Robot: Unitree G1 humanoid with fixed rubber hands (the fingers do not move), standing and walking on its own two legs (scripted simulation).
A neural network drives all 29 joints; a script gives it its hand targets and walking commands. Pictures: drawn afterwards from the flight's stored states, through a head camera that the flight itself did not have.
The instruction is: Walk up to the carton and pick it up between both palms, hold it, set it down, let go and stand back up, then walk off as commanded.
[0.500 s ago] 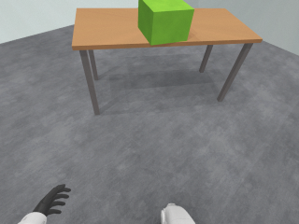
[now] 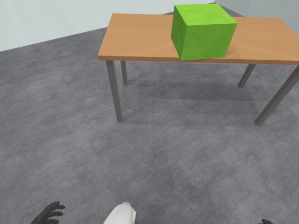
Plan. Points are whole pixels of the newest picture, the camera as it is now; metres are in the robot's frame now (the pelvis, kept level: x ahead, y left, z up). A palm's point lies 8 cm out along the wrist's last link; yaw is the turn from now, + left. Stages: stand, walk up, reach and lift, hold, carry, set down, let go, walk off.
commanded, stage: walk up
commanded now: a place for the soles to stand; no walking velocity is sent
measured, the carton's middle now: (199, 31) +1.08 -0.15 +0.00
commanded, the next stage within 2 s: none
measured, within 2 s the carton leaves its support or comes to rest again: neither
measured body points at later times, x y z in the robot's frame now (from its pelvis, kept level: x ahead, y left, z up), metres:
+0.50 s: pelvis +0.13 -0.10 -0.02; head +0.16 -0.09 +0.42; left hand +0.23 +0.21 -0.11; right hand +0.19 -0.43 -0.12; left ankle +0.12 +0.10 -0.68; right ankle +0.20 -0.18 -0.72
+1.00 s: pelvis +0.24 -0.12 -0.02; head +0.26 -0.11 +0.43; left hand +0.32 +0.20 -0.11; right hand +0.39 -0.44 -0.10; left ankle +0.31 -0.01 -0.73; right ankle +0.20 -0.18 -0.71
